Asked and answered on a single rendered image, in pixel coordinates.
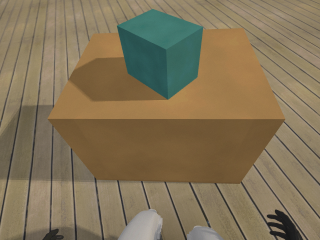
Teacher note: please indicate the robot thigh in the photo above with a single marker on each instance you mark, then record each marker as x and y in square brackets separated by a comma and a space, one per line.
[146, 225]
[203, 233]

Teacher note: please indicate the left robot hand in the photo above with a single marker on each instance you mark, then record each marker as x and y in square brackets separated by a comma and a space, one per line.
[52, 235]

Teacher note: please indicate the right robot hand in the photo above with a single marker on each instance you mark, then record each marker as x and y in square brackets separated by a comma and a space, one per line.
[291, 233]

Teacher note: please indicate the right robot thigh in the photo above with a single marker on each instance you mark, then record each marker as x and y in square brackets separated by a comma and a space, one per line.
[203, 233]

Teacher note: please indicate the pedestal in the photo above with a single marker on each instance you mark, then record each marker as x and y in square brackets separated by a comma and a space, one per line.
[211, 131]

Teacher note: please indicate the carton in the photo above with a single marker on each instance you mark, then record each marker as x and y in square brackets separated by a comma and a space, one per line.
[161, 51]

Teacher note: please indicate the left robot thigh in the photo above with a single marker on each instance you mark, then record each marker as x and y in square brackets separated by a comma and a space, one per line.
[146, 225]

